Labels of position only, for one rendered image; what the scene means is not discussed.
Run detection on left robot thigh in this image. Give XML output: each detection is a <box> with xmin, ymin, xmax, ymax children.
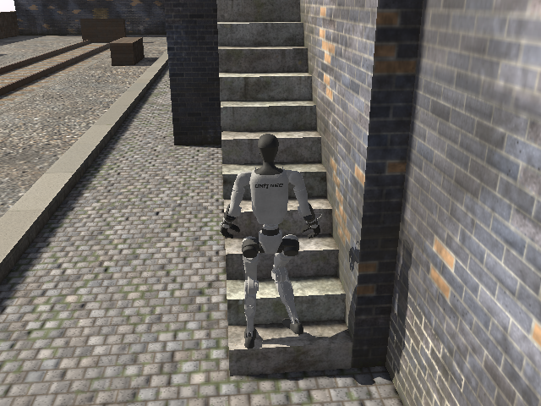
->
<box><xmin>242</xmin><ymin>236</ymin><xmax>259</xmax><ymax>294</ymax></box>

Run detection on right robot upper arm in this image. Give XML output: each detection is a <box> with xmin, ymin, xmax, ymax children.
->
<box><xmin>287</xmin><ymin>170</ymin><xmax>312</xmax><ymax>217</ymax></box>

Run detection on right robot forearm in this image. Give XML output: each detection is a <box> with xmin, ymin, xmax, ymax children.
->
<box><xmin>303</xmin><ymin>204</ymin><xmax>319</xmax><ymax>228</ymax></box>

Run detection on left robot hand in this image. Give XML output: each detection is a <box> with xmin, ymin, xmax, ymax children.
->
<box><xmin>220</xmin><ymin>224</ymin><xmax>240</xmax><ymax>239</ymax></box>

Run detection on right robot hand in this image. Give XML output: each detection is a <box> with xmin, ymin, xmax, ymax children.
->
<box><xmin>301</xmin><ymin>224</ymin><xmax>320</xmax><ymax>239</ymax></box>

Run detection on left robot forearm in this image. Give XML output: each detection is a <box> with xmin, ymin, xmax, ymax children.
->
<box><xmin>221</xmin><ymin>204</ymin><xmax>236</xmax><ymax>228</ymax></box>

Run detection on left robot upper arm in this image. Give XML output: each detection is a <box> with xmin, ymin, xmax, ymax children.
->
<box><xmin>227</xmin><ymin>171</ymin><xmax>251</xmax><ymax>217</ymax></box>

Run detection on robot right foot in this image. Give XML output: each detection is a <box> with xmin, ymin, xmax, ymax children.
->
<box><xmin>282</xmin><ymin>318</ymin><xmax>303</xmax><ymax>335</ymax></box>

